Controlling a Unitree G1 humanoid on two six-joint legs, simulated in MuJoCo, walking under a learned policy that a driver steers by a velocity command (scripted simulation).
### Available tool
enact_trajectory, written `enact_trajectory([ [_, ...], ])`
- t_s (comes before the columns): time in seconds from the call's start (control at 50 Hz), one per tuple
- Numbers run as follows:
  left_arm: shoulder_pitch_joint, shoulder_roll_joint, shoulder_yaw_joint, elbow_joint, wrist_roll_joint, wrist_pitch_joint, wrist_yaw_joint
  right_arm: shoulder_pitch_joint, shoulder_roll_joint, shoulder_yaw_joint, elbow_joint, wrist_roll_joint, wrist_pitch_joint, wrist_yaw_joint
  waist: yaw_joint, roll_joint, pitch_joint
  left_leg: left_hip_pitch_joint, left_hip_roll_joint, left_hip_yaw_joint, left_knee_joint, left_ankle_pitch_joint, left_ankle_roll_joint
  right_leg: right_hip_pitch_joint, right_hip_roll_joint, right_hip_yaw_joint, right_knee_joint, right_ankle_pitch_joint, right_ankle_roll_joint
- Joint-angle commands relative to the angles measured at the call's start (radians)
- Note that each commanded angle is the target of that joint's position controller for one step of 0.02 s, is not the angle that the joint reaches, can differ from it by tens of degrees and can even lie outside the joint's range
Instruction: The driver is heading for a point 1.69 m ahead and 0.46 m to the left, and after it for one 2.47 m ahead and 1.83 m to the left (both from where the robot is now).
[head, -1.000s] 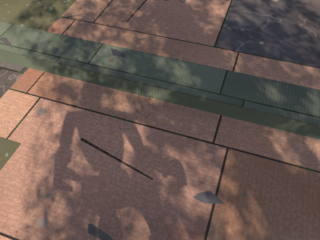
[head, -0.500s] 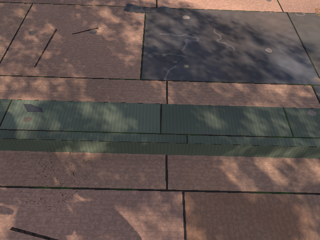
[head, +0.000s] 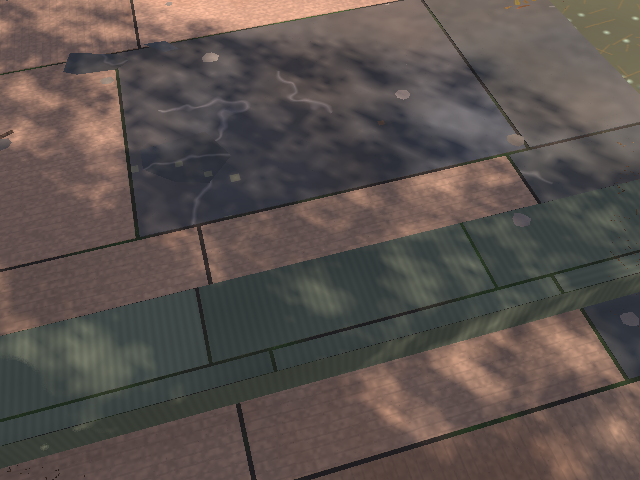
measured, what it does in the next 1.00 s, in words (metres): walks ahead: left foot, then right foot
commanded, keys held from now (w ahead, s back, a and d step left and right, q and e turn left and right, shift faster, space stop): w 0.56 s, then w+q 0.44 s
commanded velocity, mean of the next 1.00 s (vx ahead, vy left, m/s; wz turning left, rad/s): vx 0.50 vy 0.00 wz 0.08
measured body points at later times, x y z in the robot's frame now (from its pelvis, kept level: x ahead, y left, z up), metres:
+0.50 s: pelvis +0.27 +0.06 +0.01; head +0.29 +0.08 +0.46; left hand +0.33 +0.33 -0.13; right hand +0.36 -0.21 -0.10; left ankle +0.29 +0.14 -0.74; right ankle +0.20 -0.07 -0.66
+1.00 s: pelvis +0.52 +0.04 +0.00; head +0.53 +0.02 +0.45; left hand +0.53 +0.30 -0.12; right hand +0.65 -0.20 -0.13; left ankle +0.45 +0.14 -0.55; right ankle +0.54 -0.05 -0.74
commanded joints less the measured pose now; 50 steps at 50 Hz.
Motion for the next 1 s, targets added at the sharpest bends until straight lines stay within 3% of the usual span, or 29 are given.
enact_trajectory([
  [0.02, 0.058, 0.129, 0.032, -0.012, -0.008, -0.035, 0.000, 0.093, -0.091, -0.022, -0.021, -0.008, 0.013, 0.007, -0.008, -0.093, -0.110, -0.033, 0.023, -0.015, -0.084, 0.053, -0.001, 0.115, -0.265, 0.245, -0.265, 0.240, -0.159],
  [0.1, 0.099, 0.134, 0.033, 0.036, -0.010, -0.043, -0.003, -0.058, -0.068, -0.016, -0.055, -0.005, 0.011, 0.015, 0.032, -0.096, -0.021, -0.130, 0.038, -0.013, -0.293, 0.212, -0.015, 0.136, -0.254, 0.220, -0.345, 0.077, -0.153],
  [0.22, 0.171, 0.151, 0.036, 0.100, -0.005, -0.053, 0.002, -0.204, -0.058, -0.013, -0.090, 0.006, -0.003, 0.022, 0.082, -0.088, 0.004, -0.094, -0.012, 0.014, -0.522, 0.299, 0.000, 0.224, -0.267, 0.185, -0.314, 0.124, -0.119],
  [0.28, 0.168, 0.170, 0.039, 0.123, -0.003, -0.054, 0.010, -0.189, -0.077, -0.020, -0.094, 0.004, -0.012, 0.018, 0.062, -0.099, 0.001, -0.014, -0.042, 0.025, -0.575, 0.223, 0.033, 0.260, -0.295, 0.190, -0.251, 0.253, -0.093],
  [0.32, 0.145, 0.173, 0.037, 0.135, 0.000, -0.052, 0.014, -0.048, -0.089, -0.031, -0.050, -0.003, -0.025, 0.002, -0.015, -0.072, -0.056, 0.184, -0.092, 0.052, -0.673, 0.189, 0.068, 0.257, -0.260, 0.145, -0.068, 0.485, -0.060],
  [0.34, 0.148, 0.143, 0.025, 0.134, 0.001, -0.056, 0.016, 0.106, -0.133, -0.046, -0.004, -0.017, -0.037, -0.013, -0.074, -0.017, -0.160, 0.397, -0.049, -0.002, -0.702, 0.179, 0.103, 0.186, -0.201, 0.096, 0.144, 0.491, -0.035],
  [0.36, 0.190, 0.064, 0.000, 0.089, -0.028, -0.062, 0.013, 0.245, -0.260, -0.077, 0.007, -0.033, -0.043, -0.025, -0.100, 0.184, -0.297, 0.682, 0.224, -0.383, -0.768, 0.073, 0.203, -0.090, -0.077, 0.011, 0.490, 0.172, 0.018],
  [0.38, 0.209, 0.083, 0.006, 0.100, -0.011, -0.059, 0.018, 0.248, -0.282, -0.085, 0.027, -0.010, -0.033, -0.018, -0.082, 0.246, -0.297, 0.702, 0.320, -0.665, -0.894, 0.057, 0.251, -0.271, 0.022, 0.059, 0.636, -0.360, 0.018],
  [0.4, 0.162, 0.125, 0.018, 0.115, 0.005, -0.049, 0.020, 0.162, -0.201, -0.064, 0.021, 0.008, -0.025, -0.011, -0.044, 0.095, -0.173, 0.590, 0.271, -0.552, -0.891, -0.040, 0.229, -0.310, -0.051, 0.127, 0.701, -0.304, 0.002],
  [0.42, 0.132, 0.116, 0.015, 0.116, 0.002, -0.049, 0.009, 0.076, -0.142, -0.049, 0.003, 0.014, -0.024, -0.007, -0.014, 0.044, -0.098, 0.480, 0.230, -0.439, -0.915, -0.015, 0.210, -0.296, -0.094, 0.117, 0.675, -0.220, 0.000],
  [0.44, 0.107, 0.103, 0.011, 0.116, 0.001, -0.044, 0.004, 0.032, -0.105, -0.037, 0.001, 0.015, -0.027, -0.006, 0.004, 0.040, -0.060, 0.417, 0.183, -0.344, -0.948, 0.055, 0.184, -0.277, -0.128, 0.096, 0.632, -0.168, 0.004],
  [0.46, 0.104, 0.093, 0.008, 0.121, 0.015, -0.034, 0.000, 0.020, -0.083, -0.029, 0.009, 0.017, -0.032, -0.008, 0.020, 0.057, -0.038, 0.371, 0.145, -0.273, -0.969, 0.154, 0.164, -0.247, -0.145, 0.080, 0.604, -0.134, 0.017],
  [0.52, 0.100, 0.067, -0.002, 0.135, 0.021, -0.018, -0.013, 0.057, -0.097, -0.031, 0.045, 0.022, -0.052, -0.006, 0.037, 0.051, -0.059, 0.354, 0.113, -0.166, -0.978, 0.404, 0.180, -0.230, -0.154, 0.043, 0.604, -0.073, 0.051],
  [0.58, -0.023, 0.059, -0.008, 0.100, 0.028, -0.016, -0.019, 0.106, -0.097, -0.030, 0.085, 0.028, -0.057, -0.008, 0.018, 0.042, -0.020, 0.372, 0.096, -0.120, -1.005, 0.472, 0.198, -0.313, -0.180, 0.009, 0.505, -0.001, 0.083],
  [0.66, -0.171, 0.020, -0.029, 0.056, 0.017, -0.020, -0.017, 0.148, -0.102, -0.032, 0.123, 0.027, -0.050, -0.011, -0.011, 0.042, -0.002, 0.366, 0.057, -0.091, -0.964, 0.595, 0.191, -0.265, -0.146, -0.035, 0.262, 0.079, 0.113],
  [0.68, -0.156, 0.009, -0.034, 0.063, 0.011, -0.019, -0.011, 0.166, -0.103, -0.033, 0.131, 0.019, -0.047, -0.014, -0.010, 0.069, -0.028, 0.368, 0.061, -0.088, -0.937, 0.610, 0.196, -0.218, -0.127, -0.048, 0.257, 0.066, 0.111],
  [0.72, -0.175, 0.023, -0.033, 0.052, 0.007, -0.021, 0.003, 0.172, -0.104, -0.034, 0.135, 0.014, -0.042, -0.017, -0.013, 0.066, -0.027, 0.384, 0.085, -0.131, -0.891, 0.682, 0.202, -0.198, -0.113, -0.047, 0.237, 0.043, 0.095],
  [0.76, -0.137, 0.039, -0.027, 0.047, 0.006, -0.031, 0.018, 0.133, -0.114, -0.038, 0.127, 0.012, -0.035, -0.025, 0.028, 0.062, -0.047, 0.419, 0.114, -0.179, -0.815, 0.794, 0.200, -0.154, -0.103, -0.020, 0.208, -0.015, 0.064],
  [0.78, -0.063, 0.055, -0.019, 0.069, 0.009, -0.038, 0.025, 0.102, -0.126, -0.043, 0.117, 0.014, -0.033, -0.028, 0.064, 0.055, -0.079, 0.413, 0.093, -0.172, -0.728, 0.901, 0.188, -0.055, -0.073, -0.027, 0.161, -0.042, 0.050],
  [0.8, 0.071, 0.066, -0.009, 0.108, 0.012, -0.050, 0.031, 0.062, -0.134, -0.049, 0.109, 0.024, -0.030, -0.023, 0.136, 0.013, -0.127, 0.375, 0.046, -0.140, -0.560, 0.936, 0.168, 0.107, -0.055, -0.038, 0.043, 0.019, 0.040],
  [0.82, 0.211, 0.119, 0.013, 0.145, 0.024, -0.063, 0.043, 0.044, -0.117, -0.047, 0.091, 0.041, -0.035, -0.017, 0.189, -0.039, -0.212, 0.228, -0.017, -0.117, -0.342, 0.736, 0.136, 0.344, -0.141, 0.040, -0.041, 0.046, 0.024],
  [0.84, 0.274, 0.231, 0.034, 0.133, 0.047, -0.065, 0.052, 0.078, 0.020, -0.016, 0.055, 0.040, -0.039, -0.017, 0.154, -0.252, -0.278, 0.006, -0.140, -0.048, -0.018, 0.003, 0.099, 0.519, -0.469, 0.390, -0.093, 0.138, -0.008],
  [0.86, 0.217, 0.270, 0.046, 0.120, 0.030, -0.042, 0.049, 0.180, 0.006, -0.024, 0.061, 0.049, -0.021, -0.028, 0.088, -0.242, -0.294, -0.190, -0.188, -0.066, 0.178, -0.155, 0.092, 0.520, -0.564, 0.662, -0.199, -0.005, -0.105],
  [0.88, 0.143, 0.196, 0.039, 0.100, 0.014, -0.031, 0.042, 0.146, -0.032, -0.032, 0.063, 0.024, -0.006, -0.030, 0.077, -0.151, -0.191, -0.269, -0.114, -0.059, 0.313, -0.109, 0.090, 0.409, -0.564, 0.641, -0.232, -0.297, -0.151],
  [0.9, 0.081, 0.086, 0.011, 0.094, 0.011, -0.035, 0.035, 0.067, -0.039, -0.037, 0.052, 0.008, -0.001, -0.023, 0.074, -0.082, -0.065, -0.324, -0.076, -0.045, 0.363, -0.052, 0.091, 0.301, -0.488, 0.502, -0.253, -0.410, -0.131],
  [0.92, 0.087, 0.043, -0.001, 0.115, 0.011, -0.042, 0.031, 0.026, -0.008, -0.035, 0.034, 0.006, 0.005, -0.017, 0.066, -0.105, 0.000, -0.353, -0.062, -0.028, 0.433, -0.028, 0.089, 0.224, -0.434, 0.380, -0.269, -0.349, -0.099],
  [0.96, 0.125, -0.006, -0.015, 0.163, 0.013, -0.059, 0.036, 0.001, 0.040, -0.025, -0.003, 0.000, 0.024, 0.004, 0.026, -0.130, 0.009, -0.397, -0.040, -0.040, 0.527, 0.019, 0.086, 0.156, -0.369, 0.223, -0.266, -0.219, -0.048],
  [0.98, 0.180, -0.009, -0.012, 0.193, 0.014, -0.068, 0.034, -0.032, 0.081, -0.015, -0.028, 0.007, 0.037, -0.005, 0.033, -0.146, -0.008, -0.479, -0.064, -0.015, 0.708, -0.019, 0.091, 0.165, -0.380, 0.196, -0.261, -0.160, -0.062],
  [1.0, 0.205, -0.008, -0.012, 0.213, 0.013, -0.076, 0.029, -0.076, 0.103, -0.006, -0.067, 0.013, 0.045, -0.016, 0.024, -0.120, -0.010, -0.574, -0.062, -0.037, 0.782, -0.040, 0.099, 0.169, -0.388, 0.170, -0.259, -0.158, -0.063],
])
